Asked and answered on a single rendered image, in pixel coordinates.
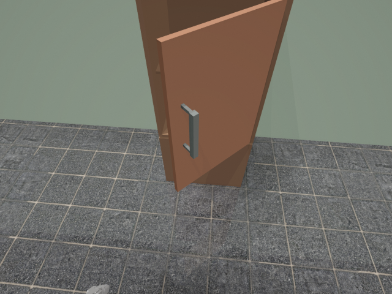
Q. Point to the cupboard door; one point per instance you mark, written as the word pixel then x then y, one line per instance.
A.
pixel 219 69

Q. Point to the handle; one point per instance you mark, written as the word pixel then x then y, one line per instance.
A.
pixel 193 131

